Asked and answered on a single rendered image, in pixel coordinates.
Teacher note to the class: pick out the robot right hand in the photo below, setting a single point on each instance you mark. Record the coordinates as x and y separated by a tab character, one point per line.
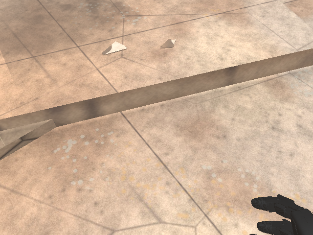
301	219

